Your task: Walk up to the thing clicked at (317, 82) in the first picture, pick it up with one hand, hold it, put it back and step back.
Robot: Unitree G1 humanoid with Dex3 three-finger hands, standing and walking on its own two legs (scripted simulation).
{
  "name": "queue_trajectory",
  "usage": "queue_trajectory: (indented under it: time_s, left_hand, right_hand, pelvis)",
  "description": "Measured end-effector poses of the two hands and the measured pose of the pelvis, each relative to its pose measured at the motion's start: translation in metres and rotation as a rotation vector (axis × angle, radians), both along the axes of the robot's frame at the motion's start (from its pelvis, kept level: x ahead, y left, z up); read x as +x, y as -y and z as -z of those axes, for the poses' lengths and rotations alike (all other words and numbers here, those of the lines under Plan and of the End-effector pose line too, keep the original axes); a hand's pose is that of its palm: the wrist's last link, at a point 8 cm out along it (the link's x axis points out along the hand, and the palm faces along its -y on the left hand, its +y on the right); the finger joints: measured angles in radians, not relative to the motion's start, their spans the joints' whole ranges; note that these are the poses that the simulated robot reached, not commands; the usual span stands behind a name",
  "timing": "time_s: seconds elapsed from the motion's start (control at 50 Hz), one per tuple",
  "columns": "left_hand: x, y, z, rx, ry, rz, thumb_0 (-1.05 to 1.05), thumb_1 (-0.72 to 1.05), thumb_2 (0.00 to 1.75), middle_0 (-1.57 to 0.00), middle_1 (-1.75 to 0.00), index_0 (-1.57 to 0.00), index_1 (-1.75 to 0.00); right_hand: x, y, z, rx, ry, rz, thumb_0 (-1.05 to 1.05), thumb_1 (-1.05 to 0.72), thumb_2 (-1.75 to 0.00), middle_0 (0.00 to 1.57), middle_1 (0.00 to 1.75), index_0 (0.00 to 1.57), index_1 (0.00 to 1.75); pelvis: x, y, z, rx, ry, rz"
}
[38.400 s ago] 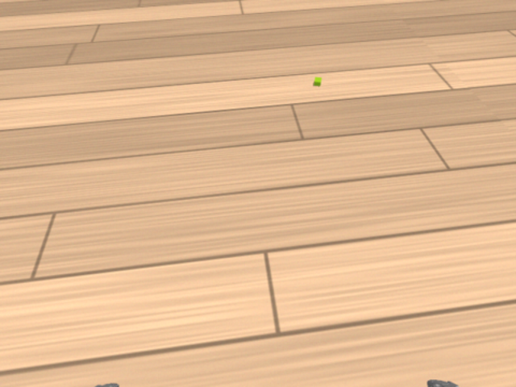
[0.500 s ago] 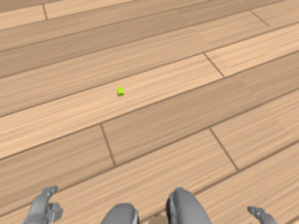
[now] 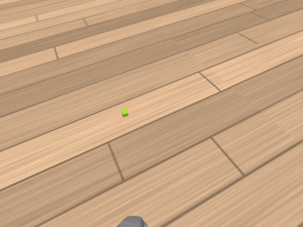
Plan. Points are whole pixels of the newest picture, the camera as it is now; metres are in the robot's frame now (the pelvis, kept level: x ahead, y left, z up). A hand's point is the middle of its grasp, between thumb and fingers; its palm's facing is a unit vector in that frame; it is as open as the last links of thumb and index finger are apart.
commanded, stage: step back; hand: left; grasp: from above
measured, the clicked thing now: (125, 112) +1.10 +0.34 -0.76
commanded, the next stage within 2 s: stand in 0.64 s
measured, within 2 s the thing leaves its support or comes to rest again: neither
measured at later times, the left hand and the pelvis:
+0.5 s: hand (78, 222) +0.15 +0.27 -0.16, palm faces +0.02 -0.93 -0.37, open 7.3 cm; pelvis +0.06 +0.00 -0.01, yaw +1 degrees
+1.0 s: hand (83, 211) +0.17 +0.26 -0.15, palm faces +0.03 -0.95 -0.31, open 7.3 cm; pelvis +0.08 +0.01 +0.01, yaw +2 degrees
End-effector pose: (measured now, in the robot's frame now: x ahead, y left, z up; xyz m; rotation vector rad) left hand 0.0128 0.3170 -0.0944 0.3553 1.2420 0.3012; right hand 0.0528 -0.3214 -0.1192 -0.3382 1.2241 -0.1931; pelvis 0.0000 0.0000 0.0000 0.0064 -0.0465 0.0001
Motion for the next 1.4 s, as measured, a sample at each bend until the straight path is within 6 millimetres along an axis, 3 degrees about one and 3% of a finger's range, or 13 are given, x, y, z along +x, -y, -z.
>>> queue_trajectory:
  time_s: [0.08,0.14,0.2,0.34,0.44,0.58,0.7,0.82,1.14,1.4]
  left_hand:
    - [0.010,-0.021,0.004,0.004,0.035,-0.019,0.00,0.90,0.89,-0.20,-0.31,-0.21,-0.30]
    - [0.021,-0.037,0.015,-0.001,0.029,-0.014,0.00,0.90,0.89,-0.20,-0.30,-0.21,-0.30]
    - [0.036,-0.039,0.022,-0.021,0.010,0.002,0.00,0.91,0.89,-0.20,-0.30,-0.21,-0.30]
    - [0.086,-0.028,0.022,-0.068,0.067,0.049,0.00,0.91,0.89,-0.20,-0.30,-0.21,-0.30]
    - [0.114,-0.009,0.026,-0.067,0.086,0.061,0.00,0.91,0.89,-0.20,-0.30,-0.21,-0.30]
    - [0.132,0.017,0.021,-0.054,0.101,0.052,0.00,0.91,0.89,-0.20,-0.30,-0.21,-0.30]
    - [0.146,0.013,0.020,-0.054,0.110,0.052,0.00,0.90,0.89,-0.20,-0.30,-0.21,-0.30]
    - [0.150,0.013,0.021,-0.087,0.091,0.027,0.00,0.91,0.89,-0.20,-0.30,-0.21,-0.30]
    - [0.144,0.013,0.014,-0.103,0.073,0.022,0.00,0.91,0.89,-0.20,-0.30,-0.21,-0.30]
    - [0.114,0.009,0.009,-0.071,0.019,0.005,0.00,0.91,0.89,-0.20,-0.30,-0.21,-0.30]
  right_hand:
    - [-0.006,-0.011,0.001,-0.015,-0.074,-0.027,0.01,-0.91,-0.90,0.20,0.30,0.20,0.30]
    - [0.003,-0.024,-0.001,-0.031,-0.057,-0.027,0.01,-0.91,-0.90,0.20,0.30,0.20,0.30]
    - [0.013,-0.036,-0.007,-0.033,0.004,-0.019,0.01,-0.91,-0.90,0.20,0.30,0.20,0.30]
    - [0.035,-0.038,-0.021,-0.047,0.047,-0.011,0.01,-0.90,-0.90,0.20,0.30,0.20,0.30]
    - [0.057,-0.025,-0.009,-0.045,0.051,-0.012,0.01,-0.90,-0.90,0.20,0.30,0.20,0.30]
    - [0.094,-0.017,0.012,-0.004,0.042,-0.015,0.01,-0.91,-0.90,0.20,0.30,0.20,0.30]
    - [0.104,-0.023,0.015,0.004,0.030,-0.038,0.01,-0.91,-0.90,0.20,0.30,0.20,0.30]
    - [0.102,-0.032,0.002,0.013,-0.005,-0.038,0.01,-0.91,-0.90,0.20,0.30,0.20,0.30]
    - [0.132,-0.037,-0.016,0.010,0.074,-0.041,0.01,-0.91,-0.90,0.20,0.30,0.20,0.30]
    - [0.110,-0.034,-0.008,0.036,0.025,-0.034,0.01,-0.91,-0.90,0.20,0.30,0.20,0.30]
  pelvis:
    - [0.006,-0.011,0.004,-0.009,-0.005,-0.042]
    - [0.011,-0.021,0.010,0.017,0.004,-0.042]
    - [0.017,-0.028,0.008,0.013,0.006,-0.033]
    - [0.037,-0.025,0.001,0.007,0.006,-0.025]
    - [0.049,-0.012,0.009,0.017,0.007,-0.018]
    - [0.062,0.002,0.013,0.011,-0.006,-0.025]
    - [0.066,-0.003,0.012,0.002,-0.030,-0.046]
    - [0.076,-0.004,0.001,-0.006,-0.021,-0.041]
    - [0.081,-0.008,-0.009,-0.004,0.004,-0.037]
    - [0.072,-0.002,-0.011,0.001,0.006,-0.036]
